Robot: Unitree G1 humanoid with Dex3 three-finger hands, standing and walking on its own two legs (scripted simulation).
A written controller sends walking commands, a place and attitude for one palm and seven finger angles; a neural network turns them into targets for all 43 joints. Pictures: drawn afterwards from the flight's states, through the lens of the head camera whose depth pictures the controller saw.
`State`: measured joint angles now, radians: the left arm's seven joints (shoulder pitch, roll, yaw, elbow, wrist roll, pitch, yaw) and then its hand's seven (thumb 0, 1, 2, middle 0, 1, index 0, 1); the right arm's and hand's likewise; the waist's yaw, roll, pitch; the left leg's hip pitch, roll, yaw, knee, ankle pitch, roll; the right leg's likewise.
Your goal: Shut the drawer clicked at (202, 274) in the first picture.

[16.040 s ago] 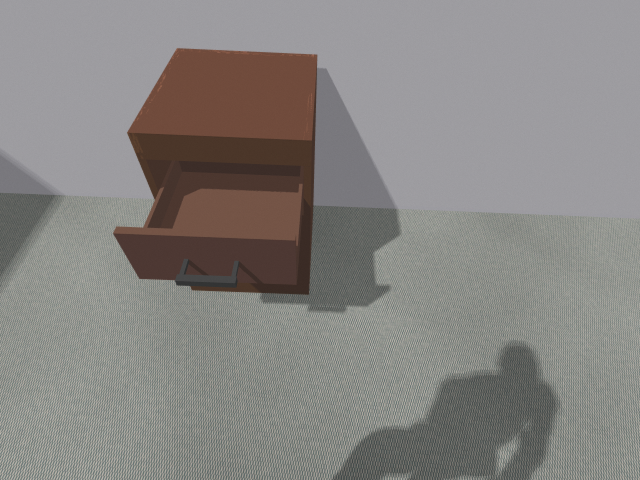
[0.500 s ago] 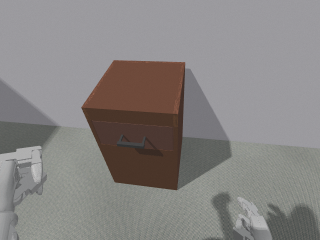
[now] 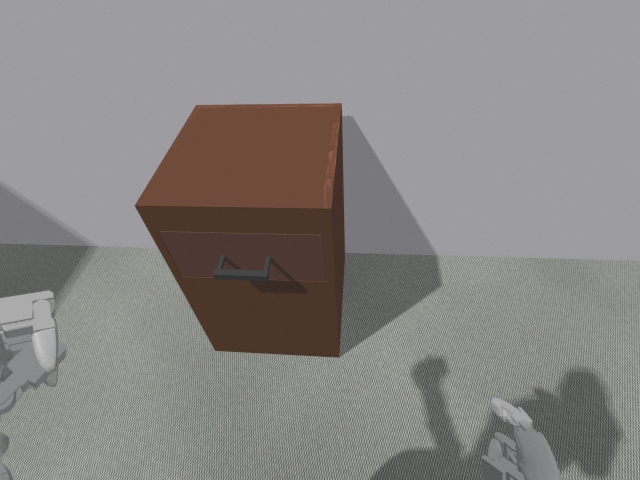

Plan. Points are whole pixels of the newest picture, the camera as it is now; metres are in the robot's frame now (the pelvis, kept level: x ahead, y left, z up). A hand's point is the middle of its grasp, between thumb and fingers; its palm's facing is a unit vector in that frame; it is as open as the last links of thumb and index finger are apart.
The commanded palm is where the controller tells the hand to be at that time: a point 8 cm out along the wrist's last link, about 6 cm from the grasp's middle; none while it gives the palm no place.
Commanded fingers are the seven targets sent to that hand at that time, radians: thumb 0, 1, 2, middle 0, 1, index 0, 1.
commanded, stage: step back with the hand held close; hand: left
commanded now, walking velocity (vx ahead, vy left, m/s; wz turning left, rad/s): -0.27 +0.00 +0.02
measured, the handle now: (243, 268) +0.62 +0.24 -0.25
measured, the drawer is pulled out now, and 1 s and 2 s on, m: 0.00 0.00 0.00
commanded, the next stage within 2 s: stop stepping back and stand still in 1.26 s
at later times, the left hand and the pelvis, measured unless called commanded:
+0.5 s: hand out of the picture +0.12 +0.27 +0.15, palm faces +0.39 -0.79 -0.47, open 3.2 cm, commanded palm +0.06 +0.31 +0.18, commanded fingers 0.00 0.90 0.90 -1.40 -1.60 -1.40 -1.60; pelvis -0.07 +0.03 -0.01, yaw +0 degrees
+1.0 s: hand out of the picture +0.08 +0.27 +0.16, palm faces +0.37 -0.81 -0.46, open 3.2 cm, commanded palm +0.00 +0.32 +0.18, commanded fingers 0.00 0.90 0.90 -1.40 -1.60 -1.40 -1.60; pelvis -0.12 +0.03 -0.02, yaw +3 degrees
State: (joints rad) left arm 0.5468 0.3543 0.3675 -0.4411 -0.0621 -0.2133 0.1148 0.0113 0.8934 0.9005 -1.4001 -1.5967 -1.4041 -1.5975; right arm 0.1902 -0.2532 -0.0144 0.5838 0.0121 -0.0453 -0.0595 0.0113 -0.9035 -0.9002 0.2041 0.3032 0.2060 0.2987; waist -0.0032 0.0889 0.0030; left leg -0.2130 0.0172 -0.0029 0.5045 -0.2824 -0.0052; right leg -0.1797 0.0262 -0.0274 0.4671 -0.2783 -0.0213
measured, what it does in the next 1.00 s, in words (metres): shifts its weight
